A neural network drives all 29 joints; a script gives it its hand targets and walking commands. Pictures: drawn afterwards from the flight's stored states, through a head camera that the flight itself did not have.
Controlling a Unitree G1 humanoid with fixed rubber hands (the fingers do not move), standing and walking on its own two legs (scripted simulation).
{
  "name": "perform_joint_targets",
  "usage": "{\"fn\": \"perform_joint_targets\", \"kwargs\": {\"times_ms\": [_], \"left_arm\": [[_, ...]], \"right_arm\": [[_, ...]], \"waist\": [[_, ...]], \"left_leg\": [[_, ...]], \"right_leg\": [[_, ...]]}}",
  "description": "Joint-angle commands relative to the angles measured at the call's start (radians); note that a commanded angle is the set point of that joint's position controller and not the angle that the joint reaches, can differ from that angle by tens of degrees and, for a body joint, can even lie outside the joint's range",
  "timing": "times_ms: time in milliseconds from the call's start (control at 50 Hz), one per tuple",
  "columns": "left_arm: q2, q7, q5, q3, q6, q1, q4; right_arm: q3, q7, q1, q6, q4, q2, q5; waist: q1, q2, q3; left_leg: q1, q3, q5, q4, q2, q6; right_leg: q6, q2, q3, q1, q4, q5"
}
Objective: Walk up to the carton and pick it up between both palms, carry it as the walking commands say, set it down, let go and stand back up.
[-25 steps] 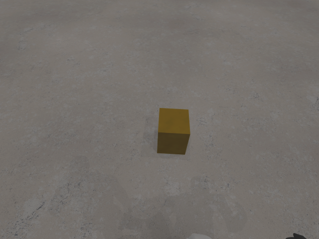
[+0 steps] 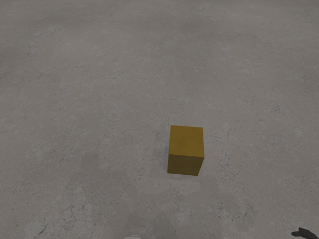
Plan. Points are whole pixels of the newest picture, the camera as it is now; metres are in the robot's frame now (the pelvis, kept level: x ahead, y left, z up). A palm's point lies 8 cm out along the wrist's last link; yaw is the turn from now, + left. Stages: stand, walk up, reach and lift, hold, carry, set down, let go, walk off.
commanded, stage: walk up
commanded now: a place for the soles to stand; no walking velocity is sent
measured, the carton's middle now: (184, 150) +0.72 -0.13 -0.62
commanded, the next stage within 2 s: none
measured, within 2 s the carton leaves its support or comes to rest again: neither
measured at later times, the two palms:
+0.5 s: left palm (62, 225) +0.18 +0.27 -0.08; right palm out of the picture +0.18 -0.39 -0.07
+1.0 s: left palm (71, 201) +0.24 +0.27 -0.09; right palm (315, 217) +0.21 -0.38 -0.08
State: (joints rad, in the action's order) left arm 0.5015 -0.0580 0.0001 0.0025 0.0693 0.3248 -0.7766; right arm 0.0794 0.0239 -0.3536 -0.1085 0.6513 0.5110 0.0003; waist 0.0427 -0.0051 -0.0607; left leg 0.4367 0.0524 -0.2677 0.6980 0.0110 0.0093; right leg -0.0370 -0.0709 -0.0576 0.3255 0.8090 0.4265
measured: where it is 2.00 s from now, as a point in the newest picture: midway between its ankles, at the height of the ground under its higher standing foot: outside the picture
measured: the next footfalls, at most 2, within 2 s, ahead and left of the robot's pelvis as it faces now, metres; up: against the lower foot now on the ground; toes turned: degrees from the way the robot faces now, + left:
right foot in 0.28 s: +0.21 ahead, -0.15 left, +0.00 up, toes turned -5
left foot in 0.60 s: +0.17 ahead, +0.11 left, +0.00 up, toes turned -4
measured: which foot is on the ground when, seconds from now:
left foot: down 0.00-0.30, up 0.32-0.58, down 0.60-1.00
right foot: up 0.00-0.26, down 0.28-1.00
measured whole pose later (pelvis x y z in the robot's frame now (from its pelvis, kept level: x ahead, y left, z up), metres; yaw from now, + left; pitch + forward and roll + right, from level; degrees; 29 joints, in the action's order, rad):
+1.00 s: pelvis +0.13 -0.05 -0.01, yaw -2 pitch +0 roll +2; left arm 0.46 -0.04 0.00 0.00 0.01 0.22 -0.76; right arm 0.07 -0.04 -0.33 -0.07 0.66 0.45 0.00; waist 0.01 -0.02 -0.07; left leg 0.38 0.05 -0.42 0.80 0.00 -0.02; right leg -0.04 -0.04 -0.05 0.48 0.84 0.37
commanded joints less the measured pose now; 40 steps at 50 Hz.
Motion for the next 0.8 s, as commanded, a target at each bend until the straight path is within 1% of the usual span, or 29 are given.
{"fn": "perform_joint_targets", "kwargs": {"times_ms": [0,40,100,140,160,180,200,220,240,260,280,300,320,340,400,480,500,520,540,560,600,640,660,680,700,720,740,760,780], "left_arm": [[0.169,0.014,0.001,-0.082,-0.02,-0.041,0.107],[0.187,-0.001,0.005,-0.1,-0.027,-0.033,0.099],[0.158,-0.005,0.013,-0.11,-0.033,-0.048,0.132],[0.161,-0.011,0.022,-0.115,-0.035,-0.083,0.141],[0.153,-0.01,0.021,-0.111,-0.035,-0.074,0.134],[0.15,-0.008,0.016,-0.112,-0.036,-0.009,0.112],[0.158,0.001,0.025,-0.132,-0.033,0.073,0.083],[0.193,0.013,0.034,-0.151,-0.026,0.143,0.048],[0.279,0.026,0.045,-0.162,-0.029,0.133,0.081],[0.3,0.03,0.013,-0.152,-0.036,0.058,0.108],[0.256,0.032,0.007,-0.139,-0.042,0.0,0.103],[0.217,0.027,0.011,-0.126,-0.047,-0.027,0.101],[0.199,0.03,0.017,-0.123,-0.048,-0.044,0.106],[0.209,0.03,0.023,-0.12,-0.046,-0.062,0.102],[0.216,0.016,0.025,-0.115,-0.049,-0.043,0.103],[0.189,0.012,0.016,-0.095,-0.058,-0.092,0.092],[0.156,0.011,0.009,-0.083,-0.063,-0.062,0.083],[0.13,0.012,0.012,-0.081,-0.063,-0.028,0.075],[0.091,0.012,0.003,-0.07,-0.066,-0.034,0.098],[0.132,0.029,0.004,-0.081,-0.07,-0.069,0.081],[0.123,0.033,0.01,-0.08,-0.056,-0.083,0.092],[0.154,0.036,0.01,-0.093,-0.027,-0.05,0.073],[0.191,0.042,0.012,-0.103,-0.02,-0.038,0.067],[0.213,0.045,0.011,-0.112,-0.024,-0.044,0.081],[0.196,0.043,0.005,-0.102,-0.032,-0.074,0.08],[0.183,0.042,0.003,-0.1,-0.038,-0.068,0.07],[0.169,0.041,0.007,-0.089,-0.042,-0.077,0.072],[0.167,0.043,0.011,-0.095,-0.049,-0.126,0.08],[0.172,0.043,0.011,-0.096,-0.052,-0.13,0.081]], "right_arm": [[0.08,-0.053,-0.117,-0.012,0.006,0.283,-0.006],[0.08,-0.048,-0.11,-0.008,0.007,0.267,0.013],[0.078,-0.06,-0.158,-0.007,0.021,0.259,0.017],[0.074,-0.073,-0.134,-0.006,0.027,0.258,0.01],[0.067,-0.078,-0.087,-0.003,0.023,0.253,0.008],[0.063,-0.08,-0.021,0.006,0.014,0.25,0.008],[0.038,-0.08,0.005,0.015,0.009,0.2,0.011],[0.016,-0.082,-0.054,0.018,0.018,0.115,0.01],[-0.005,-0.086,-0.079,0.018,0.014,0.052,-0.003],[0.004,-0.101,-0.062,0.034,0.017,0.114,0.0],[0.022,-0.103,-0.075,0.042,0.042,0.171,0.003],[0.023,-0.099,-0.097,0.048,0.082,0.174,0.002],[0.026,-0.089,-0.111,0.051,0.09,0.174,-0.001],[0.026,-0.079,-0.155,0.056,0.094,0.162,-0.004],[0.037,-0.064,-0.132,0.053,0.074,0.158,0.01],[0.033,-0.06,-0.136,0.027,0.097,0.12,0.012],[0.038,-0.064,-0.127,0.02,0.09,0.138,0.018],[0.045,-0.074,-0.148,0.009,0.091,0.165,0.026],[0.048,-0.076,-0.104,0.0,0.045,0.244,0.032],[0.049,-0.081,-0.063,-0.001,0.033,0.265,0.023],[0.037,-0.093,-0.045,0.008,0.037,0.236,0.012],[0.021,-0.086,0.004,0.023,0.034,0.186,0.005],[0.005,-0.085,-0.006,0.022,0.038,0.138,-0.005],[-0.006,-0.088,-0.032,0.023,0.032,0.104,-0.008],[-0.008,-0.092,-0.062,0.03,0.047,0.103,-0.016],[-0.002,-0.094,-0.045,0.035,0.047,0.112,-0.006],[-0.002,-0.096,-0.049,0.036,0.063,0.109,-0.006],[0.001,-0.092,-0.066,0.03,0.064,0.098,0.002],[0.008,-0.089,-0.074,0.021,0.062,0.124,0.004]], "waist": [[-0.065,0.081,0.113],[-0.058,0.142,0.099],[-0.089,0.223,0.126],[-0.083,0.134,0.115],[-0.059,0.125,0.124],[-0.012,0.177,0.15],[0.046,0.112,0.159],[0.086,-0.093,0.164],[0.094,-0.334,0.162],[0.048,-0.222,0.142],[0.009,-0.098,0.068],[-0.009,-0.063,0.016],[-0.008,-0.066,-0.024],[-0.016,-0.134,-0.022],[-0.012,-0.195,-0.061],[-0.043,-0.14,-0.034],[-0.05,-0.086,-0.003],[-0.057,0.029,0.081],[-0.033,0.261,0.082],[-0.028,0.152,0.054],[-0.025,0.094,0.115],[0.009,0.099,0.168],[0.006,-0.02,0.213],[0.004,-0.067,0.228],[-0.025,-0.098,0.232],[-0.028,-0.067,0.2],[-0.034,-0.127,0.161],[-0.058,-0.113,0.136],[-0.055,-0.09,0.134]], "left_leg": [[-0.383,0.44,0.137,-0.239,0.308,0.275],[-0.298,0.363,0.174,-0.23,0.248,0.236],[-0.323,0.358,0.305,-0.187,0.269,0.264],[-0.242,0.356,0.265,-0.177,0.294,0.257],[-0.196,0.312,0.256,-0.152,0.277,0.242],[-0.094,0.211,0.274,-0.104,0.241,0.202],[0.043,0.123,0.25,0.034,0.166,0.161],[0.128,-0.01,0.176,0.245,0.064,0.096],[0.35,-0.051,-0.229,0.434,-0.062,0.027],[0.329,0.002,-0.351,0.488,-0.065,0.019],[0.306,0.005,-0.32,0.516,-0.021,0.03],[0.241,-0.006,-0.248,0.48,0.008,0.031],[0.238,-0.035,-0.205,0.447,0.01,0.028],[0.172,-0.052,-0.177,0.402,0.014,0.02],[0.09,-0.105,-0.241,0.242,0.018,0.026],[-0.178,-0.13,-0.019,-0.022,-0.011,0.04],[-0.222,-0.093,-0.062,-0.063,-0.019,0.053],[-0.257,0.092,-0.185,-0.19,0.061,0.095],[-0.257,0.504,-0.118,-0.271,0.253,0.18],[-0.208,0.544,0.042,-0.256,0.329,0.261],[-0.248,0.363,0.478,-0.078,0.273,0.259],[-0.153,0.14,0.524,0.069,0.127,0.115],[-0.058,0.05,0.477,0.161,0.061,0.062],[0.045,-0.03,0.294,0.212,0.007,0.025],[0.029,-0.087,-0.035,0.198,-0.013,0.026],[0.021,-0.089,-0.207,0.145,-0.021,0.041],[0.002,-0.084,-0.209,0.132,-0.022,0.047],[-0.038,-0.106,-0.125,0.042,-0.02,0.05],[-0.096,-0.049,0.083,-0.014,0.019,0.054]], "right_leg": [[0.014,-0.039,0.118,0.423,0.261,0.076],[0.015,-0.026,0.076,0.33,0.204,0.101],[0.015,-0.04,0.071,0.345,0.171,0.012],[0.007,-0.04,0.072,0.283,0.135,-0.027],[0.003,-0.028,0.066,0.201,0.058,-0.023],[-0.009,-0.017,0.04,0.061,-0.034,-0.137],[-0.018,0.013,0.033,-0.134,-0.112,-0.192],[-0.034,-0.006,0.082,-0.253,-0.241,-0.149],[-0.094,-0.256,0.515,-0.328,-0.399,-0.135],[-0.161,-0.35,0.623,-0.193,-0.453,-0.109],[-0.176,-0.293,0.547,-0.115,-0.464,0.008],[-0.142,-0.234,0.44,-0.034,-0.475,0.112],[-0.125,-0.213,0.393,-0.017,-0.461,0.162],[-0.132,-0.192,0.353,0.04,-0.464,0.196],[-0.183,-0.192,0.34,0.113,-0.468,0.253],[-0.143,-0.125,0.203,0.22,-0.338,0.178],[-0.108,-0.105,0.167,0.21,-0.245,0.139],[-0.073,-0.094,0.136,0.191,-0.049,0.092],[0.001,0.01,0.079,0.315,0.126,0.072],[0.003,-0.006,0.108,0.305,0.133,0.138],[0.003,-0.016,0.109,0.228,0.055,0.08],[-0.042,-0.023,0.097,-0.003,-0.146,-0.353],[-0.079,-0.113,0.179,-0.125,-0.173,-0.555],[-0.142,-0.193,0.294,-0.219,-0.175,-0.687],[-0.202,-0.254,0.325,-0.203,-0.189,-0.743],[-0.196,-0.242,0.295,-0.164,-0.192,-0.706],[-0.173,-0.226,0.281,-0.119,-0.217,-0.602],[-0.151,-0.198,0.218,-0.087,-0.202,-0.512],[-0.113,-0.149,0.174,-0.024,-0.155,-0.437]]}}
